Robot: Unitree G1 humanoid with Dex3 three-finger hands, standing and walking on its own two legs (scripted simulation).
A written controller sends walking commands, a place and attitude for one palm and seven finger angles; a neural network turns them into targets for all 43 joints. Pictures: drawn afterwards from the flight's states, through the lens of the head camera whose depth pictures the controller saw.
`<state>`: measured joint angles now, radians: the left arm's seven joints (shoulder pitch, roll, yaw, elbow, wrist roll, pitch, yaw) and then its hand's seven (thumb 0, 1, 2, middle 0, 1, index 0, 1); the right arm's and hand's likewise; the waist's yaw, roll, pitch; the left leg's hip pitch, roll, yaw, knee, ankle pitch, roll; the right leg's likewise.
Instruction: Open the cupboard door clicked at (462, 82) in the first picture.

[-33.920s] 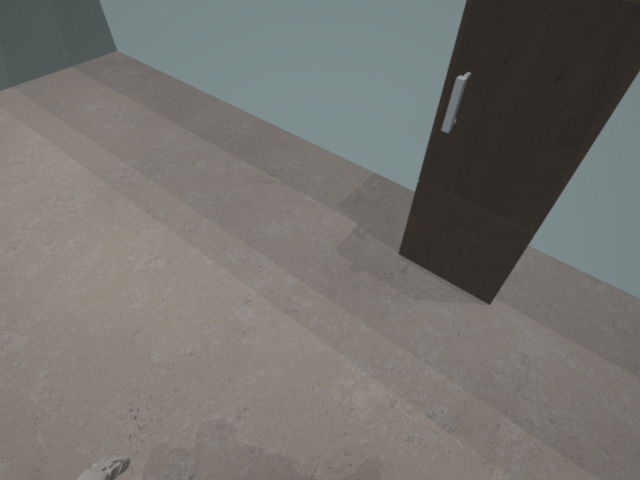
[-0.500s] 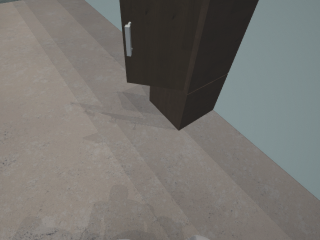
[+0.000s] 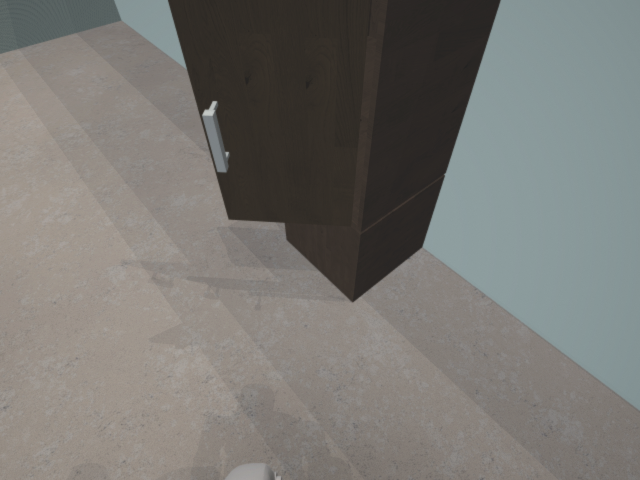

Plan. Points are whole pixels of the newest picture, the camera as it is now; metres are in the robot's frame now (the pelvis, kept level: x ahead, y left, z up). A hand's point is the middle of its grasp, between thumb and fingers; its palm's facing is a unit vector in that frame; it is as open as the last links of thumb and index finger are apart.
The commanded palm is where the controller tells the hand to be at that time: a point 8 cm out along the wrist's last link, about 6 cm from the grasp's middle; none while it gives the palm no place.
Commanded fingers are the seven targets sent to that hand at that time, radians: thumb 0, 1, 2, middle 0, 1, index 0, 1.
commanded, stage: take the last steps up to it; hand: left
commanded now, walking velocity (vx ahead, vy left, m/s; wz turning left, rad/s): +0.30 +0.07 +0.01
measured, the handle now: (218, 137) +0.79 +0.27 -0.05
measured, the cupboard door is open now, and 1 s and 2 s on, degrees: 45 45 45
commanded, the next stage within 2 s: come to a stop and stand still in 0.38 s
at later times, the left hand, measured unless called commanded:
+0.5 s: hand (165, 434) +0.21 +0.26 -0.18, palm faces +0.02 -0.98 -0.18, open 7.3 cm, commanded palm none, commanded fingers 0.00 0.90 0.90 -0.20 -0.30 -0.20 -0.30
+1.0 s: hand (187, 383) +0.29 +0.25 -0.19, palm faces +0.01 -0.98 -0.18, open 7.4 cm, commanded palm none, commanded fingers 0.00 0.90 0.90 -0.20 -0.30 -0.20 -0.30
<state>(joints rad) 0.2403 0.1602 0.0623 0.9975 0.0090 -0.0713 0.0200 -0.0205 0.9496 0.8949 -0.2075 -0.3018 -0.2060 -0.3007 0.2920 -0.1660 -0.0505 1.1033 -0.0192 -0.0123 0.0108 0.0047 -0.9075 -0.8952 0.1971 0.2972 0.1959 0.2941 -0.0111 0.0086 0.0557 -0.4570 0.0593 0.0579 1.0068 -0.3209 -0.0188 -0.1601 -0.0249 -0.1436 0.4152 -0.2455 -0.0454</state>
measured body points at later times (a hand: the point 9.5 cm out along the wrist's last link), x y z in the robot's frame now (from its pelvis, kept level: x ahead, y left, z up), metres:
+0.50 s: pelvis +0.17 +0.08 +0.00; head +0.19 +0.08 +0.45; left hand +0.21 +0.31 -0.16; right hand +0.20 -0.16 -0.15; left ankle +0.18 +0.16 -0.74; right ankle +0.19 -0.05 -0.69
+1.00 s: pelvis +0.20 +0.07 -0.01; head +0.23 +0.09 +0.44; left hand +0.29 +0.30 -0.17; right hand +0.21 -0.17 -0.16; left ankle +0.18 +0.16 -0.74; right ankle +0.22 -0.05 -0.73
